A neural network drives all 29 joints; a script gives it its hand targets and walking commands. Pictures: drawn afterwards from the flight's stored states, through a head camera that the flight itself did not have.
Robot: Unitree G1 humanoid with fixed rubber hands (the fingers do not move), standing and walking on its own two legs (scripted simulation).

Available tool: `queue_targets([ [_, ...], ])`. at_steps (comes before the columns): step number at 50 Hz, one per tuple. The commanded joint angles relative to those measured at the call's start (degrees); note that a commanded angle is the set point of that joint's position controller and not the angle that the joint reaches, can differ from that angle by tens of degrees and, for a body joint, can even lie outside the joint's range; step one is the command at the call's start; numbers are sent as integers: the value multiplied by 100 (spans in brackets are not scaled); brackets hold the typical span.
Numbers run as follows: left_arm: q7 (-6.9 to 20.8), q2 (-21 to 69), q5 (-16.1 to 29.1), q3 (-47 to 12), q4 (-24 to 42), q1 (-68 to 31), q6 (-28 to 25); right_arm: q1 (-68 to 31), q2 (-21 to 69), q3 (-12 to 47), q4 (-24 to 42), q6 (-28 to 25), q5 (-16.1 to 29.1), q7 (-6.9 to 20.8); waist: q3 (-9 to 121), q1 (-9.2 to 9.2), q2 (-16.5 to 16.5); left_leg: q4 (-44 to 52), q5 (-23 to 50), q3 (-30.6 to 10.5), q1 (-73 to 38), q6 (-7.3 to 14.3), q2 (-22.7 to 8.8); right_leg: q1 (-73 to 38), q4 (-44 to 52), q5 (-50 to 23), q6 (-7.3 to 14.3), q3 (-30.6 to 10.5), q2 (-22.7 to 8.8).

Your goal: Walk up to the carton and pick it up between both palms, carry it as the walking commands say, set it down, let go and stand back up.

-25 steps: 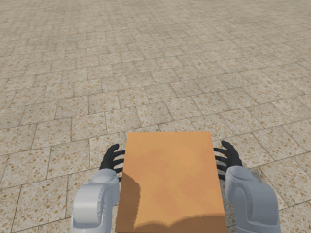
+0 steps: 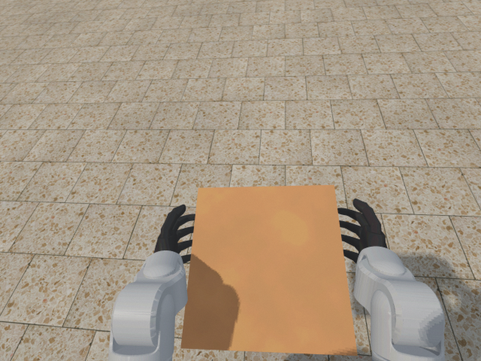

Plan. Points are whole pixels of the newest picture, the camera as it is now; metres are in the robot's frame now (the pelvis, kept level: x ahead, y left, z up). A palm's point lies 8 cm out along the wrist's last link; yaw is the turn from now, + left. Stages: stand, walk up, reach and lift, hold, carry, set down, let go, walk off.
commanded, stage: carry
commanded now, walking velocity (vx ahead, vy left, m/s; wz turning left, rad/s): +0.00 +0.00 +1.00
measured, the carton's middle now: (267, 275) +0.28 -0.02 -0.02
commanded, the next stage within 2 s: none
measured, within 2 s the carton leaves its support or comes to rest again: neither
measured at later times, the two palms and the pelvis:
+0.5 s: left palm (27, 344) +0.17 +0.28 +0.08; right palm (232, 248) +0.29 +0.03 +0.07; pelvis -0.03 +0.05 +0.00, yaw +26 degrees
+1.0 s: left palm out of the picture +0.04 +0.38 +0.09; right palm (122, 278) +0.25 +0.19 +0.08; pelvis -0.05 +0.09 +0.00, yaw +48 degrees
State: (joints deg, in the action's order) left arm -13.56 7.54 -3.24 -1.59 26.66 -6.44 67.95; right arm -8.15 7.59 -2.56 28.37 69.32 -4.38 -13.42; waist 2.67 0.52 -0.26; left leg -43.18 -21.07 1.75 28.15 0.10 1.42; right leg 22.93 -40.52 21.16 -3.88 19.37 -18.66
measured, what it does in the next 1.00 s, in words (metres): steps to the left, turning left: left foot, then right foot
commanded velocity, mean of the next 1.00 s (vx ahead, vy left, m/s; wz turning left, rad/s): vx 0.00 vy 0.00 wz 1.00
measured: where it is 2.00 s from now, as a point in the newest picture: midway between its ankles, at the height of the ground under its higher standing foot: outside the picture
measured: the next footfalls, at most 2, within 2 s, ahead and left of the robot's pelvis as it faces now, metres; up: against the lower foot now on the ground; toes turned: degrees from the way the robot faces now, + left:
left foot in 0.02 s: +0.01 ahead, +0.14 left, +0.00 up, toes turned +1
right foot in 0.26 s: +0.02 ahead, -0.07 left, +0.00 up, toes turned +1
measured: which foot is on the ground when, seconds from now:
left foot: up 0.00-0.00, down 0.02-0.26, up 0.28-0.54, down 0.56-0.90, up 0.92-1.00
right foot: down 0.00-0.02, up 0.04-0.24, down 0.26-0.54, up 0.56-0.86, down 0.88-1.00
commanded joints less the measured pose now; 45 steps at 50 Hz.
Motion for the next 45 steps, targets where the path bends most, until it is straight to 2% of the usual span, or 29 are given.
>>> queue_targets([
  [1,1198,5233,1789,-2881,975,-1776,-93,-1606,5666,3509,339,30,1904,1223,1723,211,381,1918,2312,-1179,-1898,440,-693,-113,-1784,-1176,-279,-293,-265],
  [2,1214,5242,1842,-2996,1010,-1863,-47,-1521,5563,3472,150,67,1865,1210,1514,67,-1068,1436,6459,-3082,-2511,854,-1857,1406,-2684,2064,-615,-436,499],
  [3,1182,5362,1821,-3011,923,-1764,-18,-1477,5541,3471,208,39,1944,1204,1409,135,-1400,1067,8292,-3291,-2734,1174,-1583,1990,-2823,2460,-710,-1122,1031],
  [4,1231,5430,1903,-3131,926,-1930,-17,-1582,5540,3472,308,38,1969,1249,1649,144,-946,1052,7609,-2973,-2672,1112,-1365,1761,-2610,2232,-604,-1368,997],
  [6,1296,5916,2029,-3355,1034,-2254,-86,-1758,5990,3579,302,-79,2054,1352,1898,145,-1117,1053,6387,-2416,-2783,959,-960,1556,-1966,1345,-351,-1423,1150],
  [7,1300,6054,2103,-3486,1217,-2584,-137,-2017,6026,3540,422,-167,2080,1386,1846,160,-1555,1128,6157,-2495,-2492,954,-869,1368,-1641,1072,-304,-1328,1269],
  [10,1310,6006,2112,-3343,1249,-2337,-160,-1833,5934,3584,483,-210,2027,1349,2080,141,-1262,1129,5359,-2901,-2168,904,-832,483,-510,558,-180,-1544,1379],
  [11,1316,6019,2138,-3308,1235,-2327,-162,-1839,5993,3609,496,-220,2005,1326,2284,97,-1101,949,5135,-2731,-1906,772,-703,-286,143,167,-131,-1549,1308],
  [12,1307,5970,2099,-3266,1184,-2259,-152,-1806,6002,3597,417,-206,2009,1309,2447,9,-929,584,4387,-2451,-1325,567,-538,-1312,1078,-692,-80,-1670,972],
  [13,1312,5899,2019,-3148,1112,-2102,-156,-1879,6016,3629,501,-199,2031,1290,2497,-94,-278,-118,2900,-1823,-254,250,-197,-2639,2000,-2117,116,-1899,247],
  [14,1312,5893,2007,-3172,1062,-2202,-177,-1699,6046,3539,468,-168,1908,1260,2472,12,1420,-1144,-680,-839,1216,-7,380,-3917,1522,-4688,683,-2624,-1201],
  [15,1310,5889,1923,-3047,1003,-2054,-230,-2170,6005,3721,752,-179,2043,1313,2461,21,1603,-2097,-1140,-503,1595,-49,-61,-3847,1132,-5813,989,-2641,-1684],
  [16,1303,5900,1957,-2996,1037,-2073,-257,-2232,6001,3779,854,-201,2113,1306,2397,9,1386,-2267,-1038,-426,1766,-55,-208,-3908,877,-6451,998,-2115,-1417],
  [18,1330,5824,1993,-2880,977,-1943,-230,-2213,6017,3842,852,-178,2194,1281,2167,-4,1161,-2232,-520,34,1571,-19,-131,-3349,868,-5923,850,-1158,-923],
  [21,1332,5605,1969,-2798,906,-1766,-180,-1983,5917,3811,569,-79,2123,1230,1942,-36,1551,-1267,-235,417,1093,-35,-127,-2945,691,-5455,584,-529,-750],
  [25,1286,5564,1924,-2842,897,-1817,-156,-1942,5901,3654,396,-42,2097,1217,2321,-36,1666,501,-38,567,-57,171,169,-2686,-308,-5246,315,-149,-716],
  [26,1269,5556,1939,-2929,937,-1946,-142,-1822,5973,3618,284,-23,2073,1238,2356,107,1462,1285,579,563,-568,202,334,-2440,-1011,-5269,171,61,-550],
  [27,1268,5435,1928,-2919,951,-2116,-117,-1840,5971,3540,167,-8,2008,1250,2138,308,836,1945,1388,-674,-1580,469,-75,-931,-1974,-3233,-84,-139,-392],
  [28,1282,5410,1878,-2997,958,-1991,-94,-1886,5755,3506,195,-29,1973,1246,1622,124,-693,1783,4588,-2628,-2282,891,-1217,893,-2648,1331,-391,-257,384],
  [29,1231,5411,1779,-2961,806,-1917,-58,-1683,5644,3495,56,-17,2043,1246,1451,86,-1618,1137,7766,-3458,-2590,1126,-1477,1882,-3133,2556,-651,-877,1048],
  [30,1240,5517,1864,-3007,818,-2040,-54,-1762,5620,3472,146,-28,2078,1276,1695,144,-1229,1028,8108,-3483,-2750,1236,-1315,1748,-2870,2447,-597,-1412,1104],
  [31,1270,5572,1894,-3089,697,-2079,-8,-1645,5638,3408,9,-23,1998,1286,1793,165,-1193,1126,7020,-3310,-2603,1180,-1246,1579,-2352,1982,-480,-1496,1111],
  [34,1268,6071,1979,-3274,900,-2587,-161,-2333,5992,3536,464,-265,2179,1386,2067,185,-1273,1329,5745,-3066,-2668,945,-767,1182,-1747,1049,-219,-1472,1481],
  [37,1246,5962,2024,-3221,973,-2593,-202,-2229,5859,3493,501,-299,2117,1361,2034,207,-980,1613,5234,-3522,-2574,923,-811,908,-1166,940,-145,-1521,1677],
  [38,1227,5861,2012,-3227,957,-2551,-189,-1959,5767,3438,311,-269,2037,1335,1985,209,-1174,1658,5352,-3668,-2501,962,-845,819,-945,908,-159,-1484,1737],
  [41,1198,5831,1962,-3128,784,-2360,-171,-2125,5708,3480,479,-269,2061,1316,2277,149,-1033,1696,4864,-3583,-1970,780,-684,-489,32,301,-89,-1555,1756],
  [43,1204,5699,1927,-2956,641,-2134,-144,-1920,5703,3483,339,-226,1993,1252,2474,93,-832,1542,4084,-3150,-1129,514,-462,-1941,1078,-334,38,-1509,1402],
  [44,1217,5731,1905,-2896,648,-2138,-157,-2163,5721,3523,579,-251,2058,1233,2468,11,-580,1138,2917,-2700,-272,290,-278,-2891,1786,-1074,197,-1666,883],
  [45,1225,5655,1904,-2884,717,-2206,-164,-1927,5783,3454,502,-210,1987,1215,2378,4,444,262,389,-1808,803,81,225,-3882,1909,-2098,501,-2169,-199],
])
